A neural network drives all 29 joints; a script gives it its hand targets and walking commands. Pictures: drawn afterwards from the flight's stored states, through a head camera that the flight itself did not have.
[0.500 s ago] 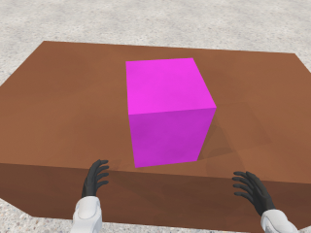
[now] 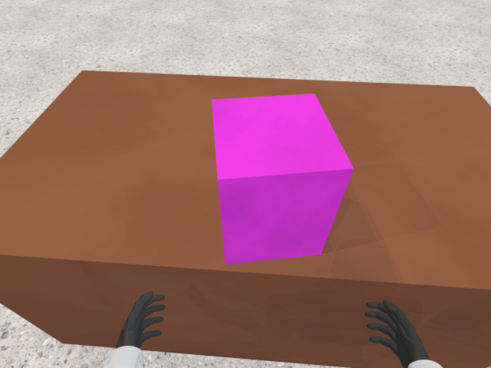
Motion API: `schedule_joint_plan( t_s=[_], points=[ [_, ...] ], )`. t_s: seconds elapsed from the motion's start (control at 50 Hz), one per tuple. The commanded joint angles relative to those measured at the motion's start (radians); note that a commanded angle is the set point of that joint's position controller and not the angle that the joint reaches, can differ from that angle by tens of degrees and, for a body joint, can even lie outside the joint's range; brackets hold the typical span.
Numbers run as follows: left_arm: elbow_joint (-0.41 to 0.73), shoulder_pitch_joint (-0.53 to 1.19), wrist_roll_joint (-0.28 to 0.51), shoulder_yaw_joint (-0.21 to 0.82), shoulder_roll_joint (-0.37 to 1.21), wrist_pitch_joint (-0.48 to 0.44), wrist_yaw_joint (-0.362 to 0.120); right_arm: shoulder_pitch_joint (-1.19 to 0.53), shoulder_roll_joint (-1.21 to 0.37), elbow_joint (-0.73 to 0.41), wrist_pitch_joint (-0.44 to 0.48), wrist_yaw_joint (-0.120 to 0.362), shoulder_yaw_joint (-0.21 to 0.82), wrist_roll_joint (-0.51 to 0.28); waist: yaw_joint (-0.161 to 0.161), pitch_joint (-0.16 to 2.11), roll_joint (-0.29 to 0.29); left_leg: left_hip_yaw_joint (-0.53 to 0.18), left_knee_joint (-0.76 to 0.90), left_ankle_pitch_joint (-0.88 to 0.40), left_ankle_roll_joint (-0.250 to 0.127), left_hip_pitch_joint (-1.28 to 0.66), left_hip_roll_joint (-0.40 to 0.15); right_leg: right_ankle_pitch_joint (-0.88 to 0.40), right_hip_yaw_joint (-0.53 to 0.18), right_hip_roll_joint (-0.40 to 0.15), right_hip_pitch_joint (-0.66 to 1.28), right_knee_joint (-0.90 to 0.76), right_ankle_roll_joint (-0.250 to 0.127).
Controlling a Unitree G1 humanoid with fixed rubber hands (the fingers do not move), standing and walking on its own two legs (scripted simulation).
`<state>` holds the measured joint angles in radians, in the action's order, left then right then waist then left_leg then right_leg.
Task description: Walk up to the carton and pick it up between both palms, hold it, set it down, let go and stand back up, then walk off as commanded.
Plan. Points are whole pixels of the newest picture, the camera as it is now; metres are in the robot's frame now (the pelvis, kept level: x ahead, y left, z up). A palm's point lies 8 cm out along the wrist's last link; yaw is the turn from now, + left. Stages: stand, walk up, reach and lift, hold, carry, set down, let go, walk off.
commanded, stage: set down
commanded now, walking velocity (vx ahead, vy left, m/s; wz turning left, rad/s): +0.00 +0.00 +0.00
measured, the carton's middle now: (269, 180) +0.45 +0.00 +0.04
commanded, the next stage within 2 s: let go in 0.28 s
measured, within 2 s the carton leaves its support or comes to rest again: neither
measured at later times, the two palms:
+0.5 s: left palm (121, 359) +0.15 +0.23 -0.07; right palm out of the picture +0.14 -0.22 -0.08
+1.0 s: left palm out of the picture +0.13 +0.26 -0.09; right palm out of the picture +0.13 -0.26 -0.09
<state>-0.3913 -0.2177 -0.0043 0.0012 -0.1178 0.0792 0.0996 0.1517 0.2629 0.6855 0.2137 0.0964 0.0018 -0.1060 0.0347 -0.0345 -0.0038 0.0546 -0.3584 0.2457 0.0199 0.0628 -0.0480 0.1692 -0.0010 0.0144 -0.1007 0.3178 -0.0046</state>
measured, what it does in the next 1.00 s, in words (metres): stands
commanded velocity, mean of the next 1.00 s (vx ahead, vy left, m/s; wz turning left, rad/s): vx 0.00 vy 0.00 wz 0.00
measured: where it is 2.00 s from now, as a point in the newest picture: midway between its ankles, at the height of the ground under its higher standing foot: outside the picture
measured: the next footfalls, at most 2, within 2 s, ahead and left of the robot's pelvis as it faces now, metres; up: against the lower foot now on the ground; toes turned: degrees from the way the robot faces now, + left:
right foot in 2.00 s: -0.03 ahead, -0.14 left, +0.00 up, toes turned +0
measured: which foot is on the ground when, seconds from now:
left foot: down 0.00-1.00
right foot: down 0.00-1.00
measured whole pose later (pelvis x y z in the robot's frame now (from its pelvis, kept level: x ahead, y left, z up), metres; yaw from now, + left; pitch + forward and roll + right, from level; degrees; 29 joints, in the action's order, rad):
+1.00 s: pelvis +0.00 +0.00 -0.01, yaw +1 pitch -3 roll +0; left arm -0.65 -0.22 -0.04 -0.06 -0.26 0.00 0.00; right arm 0.22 0.27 0.75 0.06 0.01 -0.05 0.02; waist 0.01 -0.01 0.01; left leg 0.04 -0.47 0.30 0.01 0.11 -0.04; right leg 0.24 0.01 0.00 -0.16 0.46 0.00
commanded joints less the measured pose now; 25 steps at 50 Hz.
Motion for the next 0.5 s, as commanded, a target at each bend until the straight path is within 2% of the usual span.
schedule_joint_plan(
  t_s=[0.0, 0.02, 0.04, 0.06, 0.1, 0.14, 0.18, 0.2, 0.24, 0.3, 0.32, 0.34, 0.36, 0.4, 0.42, 0.44, 0.48],
  points=[
    [0.089, 0.090, 0.001, -0.018, -0.077, -0.004, -0.018, -0.074, 0.111, -0.077, 0.010, -0.017, -0.044, 0.027, -0.008, 0.055, 0.005, 0.014, 0.040, -0.242, 0.032, -0.001, 0.050, -0.110, 0.004, 0.025, 0.017, -0.054, -0.037],
    [0.120, 0.089, -0.002, -0.016, -0.082, -0.007, -0.016, -0.068, 0.125, -0.111, 0.017, -0.017, -0.052, 0.034, -0.004, 0.069, 0.020, 0.012, 0.045, -0.248, 0.031, -0.007, 0.050, -0.122, 0.005, 0.029, 0.025, -0.056, -0.032],
    [0.110, 0.091, -0.001, -0.011, -0.078, -0.001, -0.015, -0.081, 0.125, -0.098, 0.009, -0.017, -0.053, 0.031, 0.001, 0.059, -0.010, 0.013, 0.048, -0.238, 0.032, -0.001, 0.048, -0.105, 0.008, 0.024, 0.024, -0.058, -0.038],
    [0.084, 0.093, -0.009, -0.016, -0.091, 0.008, -0.022, -0.055, 0.105, -0.075, 0.001, -0.021, -0.040, 0.046, -0.010, 0.039, 0.006, 0.013, 0.052, -0.219, 0.030, 0.002, 0.050, -0.083, 0.003, 0.022, 0.022, -0.062, -0.037],
    [0.104, 0.098, -0.002, -0.015, -0.096, 0.008, -0.023, -0.066, 0.099, -0.106, 0.005, -0.026, -0.050, 0.045, 0.000, 0.035, -0.006, 0.017, 0.057, -0.205, 0.027, 0.006, 0.050, -0.068, 0.009, 0.023, 0.027, -0.058, -0.034],
    [0.058, 0.100, -0.002, -0.014, -0.113, 0.020, -0.040, -0.055, 0.085, -0.085, -0.004, -0.039, -0.045, 0.067, -0.014, 0.013, 0.017, 0.019, 0.058, -0.194, 0.023, 0.011, 0.049, -0.079, 0.005, 0.018, 0.030, -0.055, -0.025],
    [0.077, 0.093, -0.001, -0.026, -0.124, 0.013, -0.035, -0.048, 0.082, -0.110, 0.009, -0.040, -0.050, 0.071, -0.003, 0.044, 0.000, 0.018, 0.053, -0.212, 0.024, 0.004, 0.050, -0.085, 0.011, 0.021, 0.036, -0.049, -0.028],
    [0.063, 0.099, 0.000, -0.023, -0.136, 0.022, -0.040, -0.040, 0.074, -0.099, 0.004, -0.046, -0.056, 0.083, -0.017, 0.032, 0.006, 0.021, 0.053, -0.206, 0.024, -0.003, 0.051, -0.096, 0.005, 0.017, 0.032, -0.049, -0.025],
    [0.071, 0.108, 0.002, -0.024, -0.139, 0.017, -0.041, -0.052, 0.071, -0.099, 0.009, -0.049, -0.064, 0.097, -0.012, 0.049, -0.015, 0.024, 0.048, -0.230, 0.033, -0.001, 0.047, -0.096, 0.007, 0.017, 0.033, -0.042, -0.028],
    [0.034, 0.118, 0.006, -0.024, -0.158, 0.025, -0.057, -0.035, 0.040, -0.067, 0.002, -0.063, -0.056, 0.109, -0.025, 0.020, 0.004, 0.028, 0.048, -0.186, 0.022, 0.000, 0.049, -0.059, 0.000, 0.010, 0.025, -0.047, -0.025],
    [0.052, 0.107, 0.003, -0.033, -0.159, 0.022, -0.055, -0.035, 0.042, -0.087, 0.008, -0.059, -0.060, 0.108, -0.014, 0.030, -0.001, 0.030, 0.044, -0.201, 0.020, 0.000, 0.050, -0.072, 0.005, 0.014, 0.021, -0.044, -0.026],
    [0.024, 0.114, 0.002, -0.027, -0.159, 0.027, -0.058, -0.037, 0.043, -0.078, 0.007, -0.065, -0.066, 0.125, -0.022, 0.025, -0.001, 0.027, 0.049, -0.186, 0.021, 0.009, 0.048, -0.060, 0.003, 0.015, 0.030, -0.040, -0.025],
    [0.053, 0.106, 0.004, -0.028, -0.156, 0.021, -0.054, -0.045, 0.044, -0.097, 0.012, -0.063, -0.069, 0.112, -0.012, 0.033, -0.002, 0.029, 0.048, -0.196, 0.020, -0.002, 0.047, -0.070, 0.010, 0.015, 0.026, -0.035, -0.024],
    [0.011, 0.122, 0.004, -0.030, -0.167, 0.030, -0.064, -0.053, 0.028, -0.079, 0.006, -0.070, -0.067, 0.130, -0.020, 0.021, 0.017, 0.034, 0.043, -0.168, 0.015, 0.006, 0.048, -0.062, 0.004, 0.009, 0.030, -0.036, -0.021],
    [0.029, 0.133, 0.002, -0.024, -0.169, 0.023, -0.062, -0.054, 0.033, -0.089, 0.011, -0.069, -0.072, 0.132, -0.017, 0.025, -0.003, 0.036, 0.044, -0.193, 0.018, 0.008, 0.041, -0.076, 0.009, 0.012, 0.041, -0.030, -0.024],
    [0.018, 0.122, 0.009, -0.030, -0.174, 0.030, -0.066, -0.048, 0.029, -0.083, 0.012, -0.072, -0.072, 0.136, -0.020, 0.019, 0.016, 0.038, 0.046, -0.178, 0.016, 0.008, 0.046, -0.067, 0.010, 0.009, 0.035, -0.035, -0.019],
    [0.016, 0.131, 0.003, -0.033, -0.179, 0.035, -0.068, -0.047, 0.023, -0.082, 0.011, -0.077, -0.066, 0.136, -0.020, 0.012, 0.000, 0.041, 0.040, -0.176, 0.016, 0.014, 0.046, -0.062, 0.011, 0.009, 0.037, -0.029, -0.021]
  ],
)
